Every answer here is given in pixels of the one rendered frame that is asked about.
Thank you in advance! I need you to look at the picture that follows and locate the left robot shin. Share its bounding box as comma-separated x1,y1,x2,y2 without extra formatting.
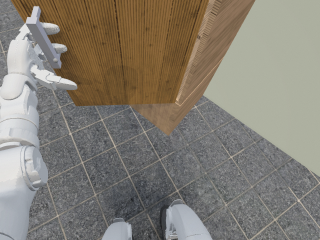
113,218,125,223

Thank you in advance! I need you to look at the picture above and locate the right robot shin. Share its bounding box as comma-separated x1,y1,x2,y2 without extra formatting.
165,199,183,240

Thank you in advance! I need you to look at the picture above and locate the cupboard door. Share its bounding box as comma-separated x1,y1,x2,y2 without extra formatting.
11,0,209,106

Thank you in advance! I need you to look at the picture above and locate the robot left upper arm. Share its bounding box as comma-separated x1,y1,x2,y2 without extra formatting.
0,145,48,240

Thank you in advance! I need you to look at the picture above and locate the robot left forearm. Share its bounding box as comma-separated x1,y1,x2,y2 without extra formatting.
0,73,40,151

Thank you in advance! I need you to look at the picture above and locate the handle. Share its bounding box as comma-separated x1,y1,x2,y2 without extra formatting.
25,6,62,69

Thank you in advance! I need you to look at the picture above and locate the left robot hand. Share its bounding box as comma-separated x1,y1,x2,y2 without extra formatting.
7,22,78,91

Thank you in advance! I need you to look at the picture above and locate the robot shin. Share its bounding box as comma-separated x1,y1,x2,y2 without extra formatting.
165,199,183,240
113,218,125,223

